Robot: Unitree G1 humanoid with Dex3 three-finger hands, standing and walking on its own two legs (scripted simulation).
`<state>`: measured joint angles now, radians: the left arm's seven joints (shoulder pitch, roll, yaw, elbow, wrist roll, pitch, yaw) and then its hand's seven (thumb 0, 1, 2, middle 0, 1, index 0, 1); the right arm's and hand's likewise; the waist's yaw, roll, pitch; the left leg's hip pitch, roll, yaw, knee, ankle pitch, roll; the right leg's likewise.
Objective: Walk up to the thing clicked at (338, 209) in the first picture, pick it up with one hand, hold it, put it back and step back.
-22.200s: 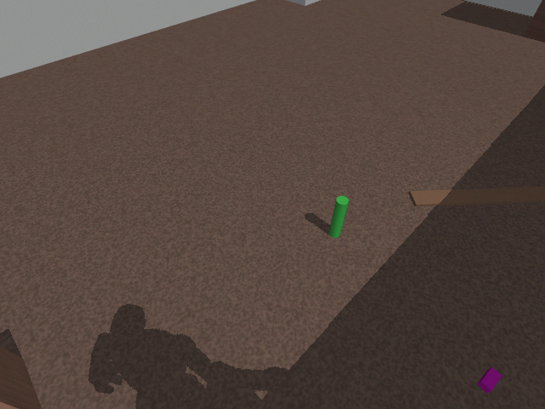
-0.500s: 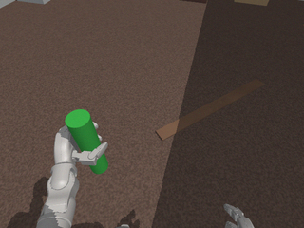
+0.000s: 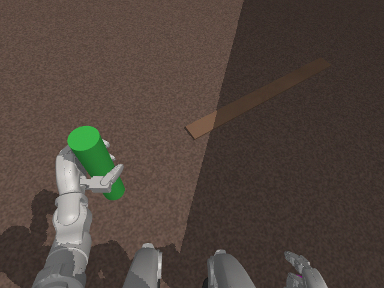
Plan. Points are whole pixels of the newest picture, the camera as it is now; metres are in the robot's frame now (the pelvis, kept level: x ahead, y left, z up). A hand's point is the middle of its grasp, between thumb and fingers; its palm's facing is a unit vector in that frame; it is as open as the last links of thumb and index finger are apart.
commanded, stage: crouch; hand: left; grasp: from the side
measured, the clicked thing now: (102, 169) +0.36 +0.19 -0.02
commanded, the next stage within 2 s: lower in 1.42 s
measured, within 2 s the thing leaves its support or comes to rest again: neither
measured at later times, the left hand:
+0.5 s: hand (115, 183) +0.42 +0.22 -0.25, palm faces +0.26 -0.97 -0.03, open 8.1 cm
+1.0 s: hand (120, 187) +0.44 +0.23 -0.37, palm faces +0.24 -0.97 -0.01, open 8.1 cm
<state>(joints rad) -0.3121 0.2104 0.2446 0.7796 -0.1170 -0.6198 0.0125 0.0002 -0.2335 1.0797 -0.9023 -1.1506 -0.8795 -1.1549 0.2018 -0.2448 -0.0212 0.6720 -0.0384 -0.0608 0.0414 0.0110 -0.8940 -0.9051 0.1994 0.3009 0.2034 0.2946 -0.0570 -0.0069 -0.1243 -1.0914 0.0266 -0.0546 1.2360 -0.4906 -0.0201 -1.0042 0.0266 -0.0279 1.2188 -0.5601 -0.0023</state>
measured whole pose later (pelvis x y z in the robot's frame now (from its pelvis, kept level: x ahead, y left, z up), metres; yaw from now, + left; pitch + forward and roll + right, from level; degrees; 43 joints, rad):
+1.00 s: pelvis -0.06 +0.00 -0.32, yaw -9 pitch +29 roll -7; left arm -0.77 0.59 0.61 1.20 -0.06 -0.73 -0.12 0.00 -0.23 1.09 -0.90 -1.15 -0.88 -1.15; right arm 0.10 -0.28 0.15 0.71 -0.15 0.05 0.08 0.01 -0.92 -0.91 0.20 0.30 0.20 0.29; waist -0.18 -0.05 -0.03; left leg -2.23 0.04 -0.18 2.36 -0.65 -0.04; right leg -2.11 0.08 -0.12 2.32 -0.73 0.01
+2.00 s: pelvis -0.06 +0.01 -0.37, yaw -14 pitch +21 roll -12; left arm -0.72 0.79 0.67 1.24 -0.07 -0.82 -0.12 0.00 -0.21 1.09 -0.89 -1.16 -0.87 -1.16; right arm -0.04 -0.34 0.35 0.62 -0.26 0.07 0.10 0.00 -0.92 -0.90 0.20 0.30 0.21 0.29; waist -0.23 -0.18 0.19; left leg -2.28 0.03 -0.30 2.58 -0.69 -0.05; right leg -2.13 0.12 -0.21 2.45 -0.73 0.03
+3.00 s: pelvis -0.07 +0.02 -0.38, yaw -17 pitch +15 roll -15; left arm -0.73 0.93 0.67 1.39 -0.09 -0.91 -0.08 0.00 -0.22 1.09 -0.90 -1.15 -0.88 -1.15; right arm -0.15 -0.38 0.49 0.54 -0.32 0.06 0.09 0.00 -0.90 -0.90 0.20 0.30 0.21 0.30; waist -0.26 -0.26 0.29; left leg -2.24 0.04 -0.38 2.64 -0.70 -0.04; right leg -2.08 0.16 -0.26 2.45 -0.70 0.06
